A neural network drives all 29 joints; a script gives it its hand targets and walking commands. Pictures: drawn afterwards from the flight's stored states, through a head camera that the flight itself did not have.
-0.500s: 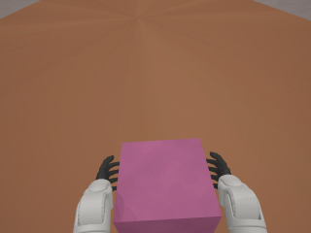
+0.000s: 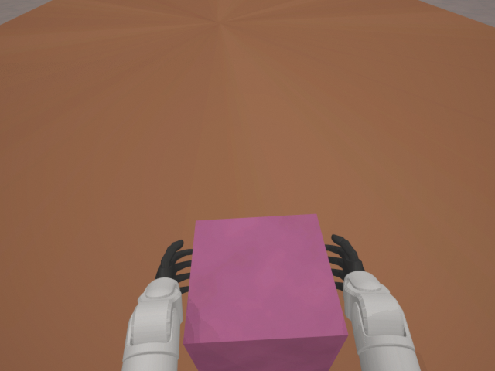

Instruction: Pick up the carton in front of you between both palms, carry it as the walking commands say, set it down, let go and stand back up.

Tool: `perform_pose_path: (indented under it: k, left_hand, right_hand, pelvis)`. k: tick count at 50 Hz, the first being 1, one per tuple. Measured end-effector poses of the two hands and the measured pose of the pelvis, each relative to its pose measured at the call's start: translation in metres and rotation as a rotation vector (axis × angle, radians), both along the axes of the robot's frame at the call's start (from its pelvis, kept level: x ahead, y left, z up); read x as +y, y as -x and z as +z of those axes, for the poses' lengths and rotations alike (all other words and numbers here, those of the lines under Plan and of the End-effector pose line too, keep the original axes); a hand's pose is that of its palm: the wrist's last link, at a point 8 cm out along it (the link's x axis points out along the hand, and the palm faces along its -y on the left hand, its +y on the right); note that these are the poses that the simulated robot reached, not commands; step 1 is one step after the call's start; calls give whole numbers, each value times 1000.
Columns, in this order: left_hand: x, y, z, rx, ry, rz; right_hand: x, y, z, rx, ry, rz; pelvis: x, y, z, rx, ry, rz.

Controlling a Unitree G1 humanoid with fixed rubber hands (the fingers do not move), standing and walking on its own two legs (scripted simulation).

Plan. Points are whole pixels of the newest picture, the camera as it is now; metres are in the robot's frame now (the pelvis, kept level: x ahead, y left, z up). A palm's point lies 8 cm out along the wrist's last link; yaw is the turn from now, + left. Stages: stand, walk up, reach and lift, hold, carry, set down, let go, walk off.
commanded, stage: carry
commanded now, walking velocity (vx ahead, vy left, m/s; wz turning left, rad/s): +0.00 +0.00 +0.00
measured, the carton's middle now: (260, 304) +0.29 +0.00 -0.04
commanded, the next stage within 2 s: hold in 0.42 s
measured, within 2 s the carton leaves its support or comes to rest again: neither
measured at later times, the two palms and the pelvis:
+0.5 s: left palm (165, 295) +0.27 +0.15 +0.04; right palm (355, 289) +0.27 -0.15 +0.04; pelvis -0.01 +0.00 +0.01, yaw +1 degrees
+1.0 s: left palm (165, 303) +0.28 +0.16 -0.01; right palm (335, 284) +0.31 -0.13 -0.01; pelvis -0.06 -0.02 -0.02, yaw +5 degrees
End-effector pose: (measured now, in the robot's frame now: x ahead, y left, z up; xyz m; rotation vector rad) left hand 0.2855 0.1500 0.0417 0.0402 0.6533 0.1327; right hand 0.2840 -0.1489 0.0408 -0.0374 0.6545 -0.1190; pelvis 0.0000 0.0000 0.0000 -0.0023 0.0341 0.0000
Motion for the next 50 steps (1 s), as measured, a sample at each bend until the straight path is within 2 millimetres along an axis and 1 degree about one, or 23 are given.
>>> perform_pose_path:
  k: [21,28,33,38,42,45,47,50]
  left_hand:
    - [0,9,0,2,-1,-3]
    - [5,25,1,16,-6,9]
    - [12,38,2,12,-5,54]
    - [12,34,1,17,22,84]
    - [10,22,-5,22,38,87]
    - [10,13,-14,33,36,89]
    - [12,8,-25,44,29,91]
    - [14,3,-48,60,20,93]
  right_hand:
    - [0,9,0,2,2,-3]
    - [4,21,1,15,17,24]
    - [12,20,3,11,8,63]
    - [12,12,1,18,-28,52]
    - [10,2,-5,25,-49,30]
    - [11,-8,-15,36,-45,37]
    - [12,-14,-26,47,-38,47]
    - [15,-21,-49,62,-26,62]
  pelvis:
    - [1,9,0,1,-1,-3]
    - [-1,16,7,-112,-4,39]
    - [-5,24,7,-146,-7,54]
    - [-9,35,3,-169,-8,82]
    - [-13,44,-3,-170,-9,95]
    - [-15,49,-8,-152,-8,96]
    - [-17,51,-11,-122,-7,95]
    - [-19,55,-17,-50,-4,95]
